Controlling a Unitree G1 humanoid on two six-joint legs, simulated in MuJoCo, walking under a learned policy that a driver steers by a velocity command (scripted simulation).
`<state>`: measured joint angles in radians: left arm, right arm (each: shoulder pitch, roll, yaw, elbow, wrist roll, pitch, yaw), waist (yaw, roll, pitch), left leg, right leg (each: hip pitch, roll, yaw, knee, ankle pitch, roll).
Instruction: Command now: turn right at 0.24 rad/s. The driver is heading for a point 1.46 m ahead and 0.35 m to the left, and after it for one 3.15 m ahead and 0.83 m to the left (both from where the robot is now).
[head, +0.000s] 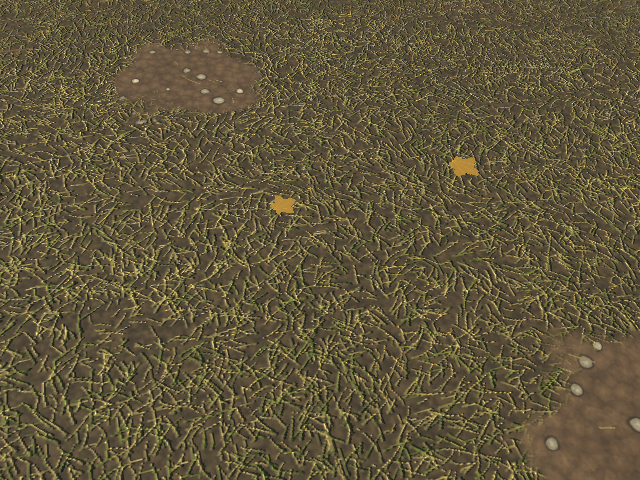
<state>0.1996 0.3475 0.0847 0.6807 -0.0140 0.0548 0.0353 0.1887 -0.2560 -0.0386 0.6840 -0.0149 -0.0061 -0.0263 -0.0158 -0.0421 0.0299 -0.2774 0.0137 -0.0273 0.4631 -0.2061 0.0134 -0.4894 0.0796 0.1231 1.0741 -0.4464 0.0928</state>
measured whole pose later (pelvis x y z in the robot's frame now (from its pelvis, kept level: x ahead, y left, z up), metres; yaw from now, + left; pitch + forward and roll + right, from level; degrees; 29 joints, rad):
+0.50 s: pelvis +0.00 -0.01 -0.01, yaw +6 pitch +0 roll -2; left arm 0.17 0.27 0.06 0.71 0.00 0.03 0.04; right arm 0.23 -0.32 -0.07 0.73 0.02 0.04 0.00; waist -0.01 0.00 0.05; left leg -0.40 0.03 0.02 0.84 -0.47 -0.03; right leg -0.20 -0.04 -0.08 0.54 -0.33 0.02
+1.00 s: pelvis -0.01 +0.03 +0.00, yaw +23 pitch +1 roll -3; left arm 0.11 0.31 0.09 0.74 -0.01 0.01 0.04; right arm 0.20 -0.31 -0.06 0.61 0.00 0.03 -0.03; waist -0.02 -0.01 0.05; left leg -0.28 -0.12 -0.19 0.44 -0.17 0.08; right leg -0.44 0.02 0.14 0.83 -0.34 0.10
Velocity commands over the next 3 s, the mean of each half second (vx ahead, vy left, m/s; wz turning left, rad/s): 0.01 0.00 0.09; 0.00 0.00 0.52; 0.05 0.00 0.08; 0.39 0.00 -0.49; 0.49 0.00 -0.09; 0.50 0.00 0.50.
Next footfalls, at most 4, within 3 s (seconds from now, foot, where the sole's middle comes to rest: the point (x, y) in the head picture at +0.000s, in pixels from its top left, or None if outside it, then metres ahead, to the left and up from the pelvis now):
0.16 right None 0.02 -0.14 -0.78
0.56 left None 0.03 0.11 -0.78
1.18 right None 0.11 -0.09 -0.78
1.44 left None -0.03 0.13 -0.78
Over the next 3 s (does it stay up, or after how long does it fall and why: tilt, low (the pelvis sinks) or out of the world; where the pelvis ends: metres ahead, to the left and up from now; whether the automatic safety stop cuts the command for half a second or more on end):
stays up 0.82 0.03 -0.01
